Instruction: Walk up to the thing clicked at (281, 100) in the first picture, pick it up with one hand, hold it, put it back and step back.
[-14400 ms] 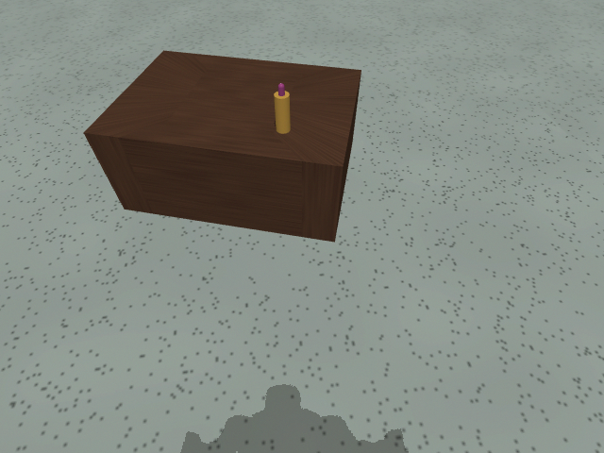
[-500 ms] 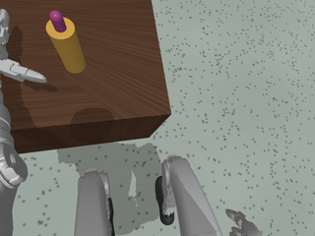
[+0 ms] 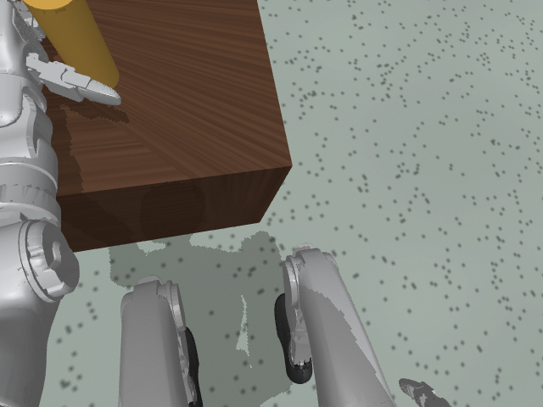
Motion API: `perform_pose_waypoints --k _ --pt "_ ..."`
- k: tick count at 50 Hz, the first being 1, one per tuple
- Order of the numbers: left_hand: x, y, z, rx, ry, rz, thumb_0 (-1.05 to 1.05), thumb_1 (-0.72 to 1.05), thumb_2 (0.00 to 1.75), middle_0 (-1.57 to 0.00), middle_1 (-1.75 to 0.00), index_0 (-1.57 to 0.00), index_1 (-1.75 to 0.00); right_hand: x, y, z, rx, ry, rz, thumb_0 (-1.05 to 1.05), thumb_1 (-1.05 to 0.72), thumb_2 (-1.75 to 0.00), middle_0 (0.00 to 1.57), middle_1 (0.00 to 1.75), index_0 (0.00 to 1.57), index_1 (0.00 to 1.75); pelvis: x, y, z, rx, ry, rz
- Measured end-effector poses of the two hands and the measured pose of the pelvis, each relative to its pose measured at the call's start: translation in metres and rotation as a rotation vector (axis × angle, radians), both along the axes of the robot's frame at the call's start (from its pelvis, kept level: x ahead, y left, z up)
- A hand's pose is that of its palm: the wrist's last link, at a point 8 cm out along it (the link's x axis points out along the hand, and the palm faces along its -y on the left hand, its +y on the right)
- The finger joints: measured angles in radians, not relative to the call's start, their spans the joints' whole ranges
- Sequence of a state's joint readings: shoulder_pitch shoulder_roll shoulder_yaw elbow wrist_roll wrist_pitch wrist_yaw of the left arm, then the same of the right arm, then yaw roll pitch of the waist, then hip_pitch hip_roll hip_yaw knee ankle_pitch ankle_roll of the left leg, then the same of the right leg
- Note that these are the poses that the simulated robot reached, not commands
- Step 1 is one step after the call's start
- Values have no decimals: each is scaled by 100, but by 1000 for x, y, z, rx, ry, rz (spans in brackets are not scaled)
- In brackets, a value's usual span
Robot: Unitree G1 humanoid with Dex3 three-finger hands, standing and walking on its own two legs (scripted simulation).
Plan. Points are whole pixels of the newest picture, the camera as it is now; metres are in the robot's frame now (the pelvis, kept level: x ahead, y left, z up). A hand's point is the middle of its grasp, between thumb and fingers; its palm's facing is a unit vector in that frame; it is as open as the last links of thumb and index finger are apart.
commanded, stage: rest palm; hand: left
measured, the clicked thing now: (70, 26) +0.59 +0.16 +0.05
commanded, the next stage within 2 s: close in 0.32 s
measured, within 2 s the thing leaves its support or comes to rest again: leaves its support in 1.80 s
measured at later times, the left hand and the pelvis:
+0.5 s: hand (88, 55) +0.57 +0.15 +0.02, palm faces +0.01 -1.00 -0.04, open 17.4 cm; pelvis +0.01 +0.00 +0.00, yaw +1 degrees
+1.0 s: hand (89, 58) +0.57 +0.15 +0.02, palm faces +0.00 -1.00 -0.05, open 11.9 cm; pelvis +0.01 +0.00 +0.00, yaw +1 degrees
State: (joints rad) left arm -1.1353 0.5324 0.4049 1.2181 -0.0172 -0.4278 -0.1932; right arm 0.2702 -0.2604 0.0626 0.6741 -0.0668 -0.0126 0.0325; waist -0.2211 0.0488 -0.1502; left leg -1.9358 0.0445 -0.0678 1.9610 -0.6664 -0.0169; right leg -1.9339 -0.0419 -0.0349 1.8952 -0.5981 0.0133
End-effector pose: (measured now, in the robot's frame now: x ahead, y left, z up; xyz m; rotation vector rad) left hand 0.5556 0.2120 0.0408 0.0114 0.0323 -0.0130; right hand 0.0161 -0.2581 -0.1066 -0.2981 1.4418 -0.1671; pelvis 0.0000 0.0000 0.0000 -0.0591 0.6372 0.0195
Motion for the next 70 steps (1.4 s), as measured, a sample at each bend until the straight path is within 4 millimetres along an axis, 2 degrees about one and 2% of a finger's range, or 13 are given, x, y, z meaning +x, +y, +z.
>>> perform_pose_waypoints --k 5,11,25,33,40,47,62,70 --pt "-1 -3 0 0 -1 6 -1 -52 5 -3 -9 -5 -7 8 -6 7 -20 -12 7 0 -91 -90 20 30 20 30 2 1 3 -1 3 3" --pt "-4 -6 -9 8 8 14 -1 -56 3 -5 -7 -7 -5 22 -9 10 -30 -25 24 0 -91 -90 20 30 20 30 5 2 6 -2 10 7" --pt "-8 -12 -15 27 5 21 -1 -56 5 -9 -8 -9 -7 42 -2 -1 3 -43 48 0 -92 -90 20 30 20 30 10 3 4 4 10 12" --pt "-10 -15 -14 41 4 6 -1 -49 14 -25 -23 -26 -22 42 -2 -5 15 -40 46 0 -92 -90 20 30 20 30 9 1 3 11 6 14" --pt "-11 -17 -13 31 9 17 -1 -40 24 -39 -37 -40 -35 39 -6 -1 2 -36 42 0 -92 -90 20 30 20 30 8 1 5 10 5 13" --pt "-10 -14 -16 34 -2 18 -1 -25 36 -51 -50 -54 -48 35 -10 1 -14 -25 43 0 -91 -90 20 30 20 30 8 2 2 10 6 15" --pt "-1 -9 -18 34 -19 25 0 9 68 -82 -82 -88 -81 32 -11 -9 -14 -13 38 0 -90 -89 20 30 20 30 7 2 -8 12 11 14" --pt "2 -8 -20 18 -26 15 -1 -1 86 -83 -97 -88 -97 35 -10 -13 -12 -20 42 0 -90 -89 20 30 20 30 6 3 -13 10 11 14"
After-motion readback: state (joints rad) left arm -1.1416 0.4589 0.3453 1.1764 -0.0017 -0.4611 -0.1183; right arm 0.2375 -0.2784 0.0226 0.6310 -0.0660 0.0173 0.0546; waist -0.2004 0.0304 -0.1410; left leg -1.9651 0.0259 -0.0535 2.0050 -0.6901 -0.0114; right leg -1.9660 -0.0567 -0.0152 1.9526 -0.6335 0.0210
